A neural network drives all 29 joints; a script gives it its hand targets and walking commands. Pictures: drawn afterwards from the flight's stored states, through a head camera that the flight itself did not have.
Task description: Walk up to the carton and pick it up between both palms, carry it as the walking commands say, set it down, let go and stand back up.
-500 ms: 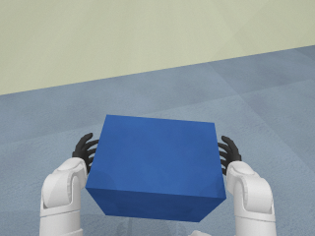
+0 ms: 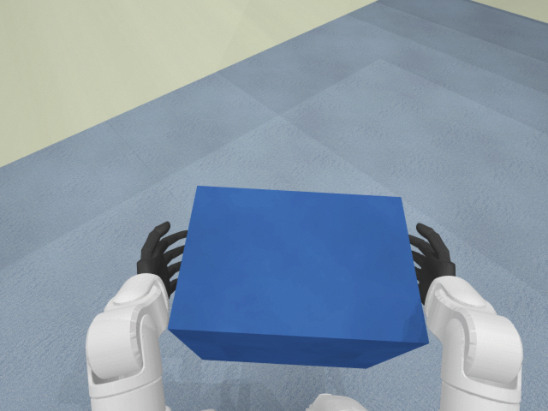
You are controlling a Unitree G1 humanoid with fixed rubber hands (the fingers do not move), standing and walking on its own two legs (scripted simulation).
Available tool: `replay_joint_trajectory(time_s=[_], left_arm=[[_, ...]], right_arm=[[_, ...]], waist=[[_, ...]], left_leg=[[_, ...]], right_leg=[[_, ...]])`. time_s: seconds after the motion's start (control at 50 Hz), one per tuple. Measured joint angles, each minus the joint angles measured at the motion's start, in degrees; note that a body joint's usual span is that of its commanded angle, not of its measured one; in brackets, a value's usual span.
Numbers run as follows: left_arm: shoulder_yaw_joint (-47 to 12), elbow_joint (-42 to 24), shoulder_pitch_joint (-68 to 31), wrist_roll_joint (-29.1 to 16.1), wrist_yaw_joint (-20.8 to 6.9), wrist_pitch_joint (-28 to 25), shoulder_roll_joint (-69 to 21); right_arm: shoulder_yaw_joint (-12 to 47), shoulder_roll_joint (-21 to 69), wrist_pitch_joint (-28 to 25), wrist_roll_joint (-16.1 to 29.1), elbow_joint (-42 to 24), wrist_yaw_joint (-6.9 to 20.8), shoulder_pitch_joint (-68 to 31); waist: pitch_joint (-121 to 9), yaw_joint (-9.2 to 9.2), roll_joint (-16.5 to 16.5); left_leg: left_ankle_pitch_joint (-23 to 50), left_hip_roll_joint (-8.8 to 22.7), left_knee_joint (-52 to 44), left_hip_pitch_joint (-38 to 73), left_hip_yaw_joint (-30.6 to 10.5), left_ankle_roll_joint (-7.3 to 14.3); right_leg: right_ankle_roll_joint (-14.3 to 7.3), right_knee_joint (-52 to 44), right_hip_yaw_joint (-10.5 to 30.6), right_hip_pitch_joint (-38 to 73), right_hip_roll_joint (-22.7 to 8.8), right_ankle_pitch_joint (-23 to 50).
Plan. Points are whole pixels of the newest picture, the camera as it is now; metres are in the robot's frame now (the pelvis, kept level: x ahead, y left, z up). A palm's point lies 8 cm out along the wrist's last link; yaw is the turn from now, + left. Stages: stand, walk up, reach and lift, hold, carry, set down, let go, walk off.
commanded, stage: carry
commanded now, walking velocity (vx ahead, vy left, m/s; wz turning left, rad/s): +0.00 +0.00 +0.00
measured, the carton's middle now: (291, 287) +0.28 -0.03 +0.01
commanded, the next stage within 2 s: none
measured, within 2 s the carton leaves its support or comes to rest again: neither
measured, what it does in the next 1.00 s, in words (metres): walks backwards: left foot, then right foot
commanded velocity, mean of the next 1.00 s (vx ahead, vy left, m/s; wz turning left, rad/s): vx -0.10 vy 0.00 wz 0.00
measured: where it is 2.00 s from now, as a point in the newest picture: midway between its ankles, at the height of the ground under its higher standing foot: outside the picture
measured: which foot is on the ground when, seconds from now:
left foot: up 0.00-0.32, down 0.34-0.60, up 0.62-0.80, down 0.82-1.00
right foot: down 0.00-0.38, up 0.40-0.52, down 0.54-0.86, up 0.88-0.98, down 1.00-1.00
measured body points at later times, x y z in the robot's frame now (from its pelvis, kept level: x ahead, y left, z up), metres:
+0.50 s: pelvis -0.08 -0.11 +0.02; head -0.12 -0.11 +0.47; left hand +0.17 +0.09 +0.09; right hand +0.19 -0.27 +0.10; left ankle -0.05 +0.04 -0.71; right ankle -0.06 -0.20 -0.69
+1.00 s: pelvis -0.24 -0.16 +0.01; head -0.25 -0.14 +0.46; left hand +0.01 +0.04 +0.07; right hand +0.02 -0.33 +0.08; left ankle -0.17 -0.04 -0.71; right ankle -0.16 -0.26 -0.71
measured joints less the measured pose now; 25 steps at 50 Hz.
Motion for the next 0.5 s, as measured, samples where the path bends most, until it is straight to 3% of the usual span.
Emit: replay_joint_trajectory(time_s=[0.1, 0.24, 0.3, 0.34, 0.36, 0.4, 0.42, 0.46, 0.5], left_arm=[[-0.15, 1.67, 1.89, 2.15, 0.03, 0.89, -0.57], [-0.11, 3.29, 2.81, 1.9, 0.17, 3.21, 1.23], [-0.24, 4.66, 2.22, 1.43, 0.19, 4.05, 2.56], [-0.41, 5.5, 1.85, 1.22, 0.17, 4.73, 3.58], [-0.3, 5.9, 1.69, 1.02, 0.12, 5.13, 4.42], [0.54, 5.5, 2.09, 0.25, -0.11, 5.95, 5.72], [0.74, 5.36, 1.99, -0.22, -0.27, 5.67, 5.7], [0.52, 6.18, 0.54, -0.67, -0.39, 4.64, 5.4], [0.68, 6.01, -0.24, -1.12, -0.4, 4.0, 5.36]], right_arm=[[0.95, -1.59, 1.98, 0.03, 4.66, 0.36, -1.63], [3.15, -1.8, 3.23, -1.13, 7.98, 0.26, -1.6], [3.96, -1.74, 3.67, -1.72, 9.2, 0.0, -1.85], [4.25, -1.34, 3.76, -2.05, 10.22, -0.16, -1.9], [4.34, -0.63, 3.45, -2.25, 11.18, -0.31, -1.99], [4.79, 0.73, 3.89, -2.95, 11.97, -0.72, -2.95], [4.39, 1.02, 4.89, -3.4, 11.01, -0.88, -3.85], [2.66, 1.84, 5.36, -3.94, 8.84, -0.91, -3.9], [2.27, 2.25, 4.87, -4.01, 7.26, -0.86, -3.48]], waist=[[-2.4, 0.11, -0.21], [-4.05, 1.9, -0.34], [-4.91, 2.95, -1.32], [-5.38, 3.79, -2.63], [-5.11, 4.54, -4.37], [-4.13, 5.93, -6.43], [-3.46, 5.22, -4.88], [-3.28, 4.39, -3.25], [-4.1, 5.1, -2.85]], left_leg=[[1.55, -4.9, 3.25, -1.44, 1.31, 1.99], [7.66, -7.82, -6.96, 3.21, 1.21, 3.55], [8.88, -8.56, -14.73, 7.26, 1.95, 4.99], [10.13, -9.1, -22.75, 11.26, 3.37, 6.29], [13.23, -9.42, -26.31, 12.77, 4.05, 6.69], [18.84, -8.53, -32.26, 15.79, 6.56, 7.18], [22.86, -7.06, -32.59, 15.53, 6.03, 7.32], [23.85, -5.68, -29.47, 13.08, 4.11, 5.8], [22.11, -4.81, -26.22, 10.56, 4.09, 4.16]], right_leg=[[-2.03, -3.24, -0.81, 1.72, 0.57, 1.73], [-4.08, -10.37, -3.94, 5.26, 2.45, 6.18], [-3.52, -14.74, -5.2, 6.57, 3.12, 8.81], [-0.88, -18.7, -5.57, 7.79, 3.69, 10.96], [2.14, -21.02, -4.96, 8.78, 3.55, 12.32], [14.94, -18.95, -3.3, 8.36, 3.32, 11.3], [16.94, -8.86, -2.3, 5.91, 3.53, 6.04], [13.95, 6.44, 1.76, 3.08, 2.21, -0.57], [11.03, 6.49, 5.41, 4.2, -0.62, -3.33]])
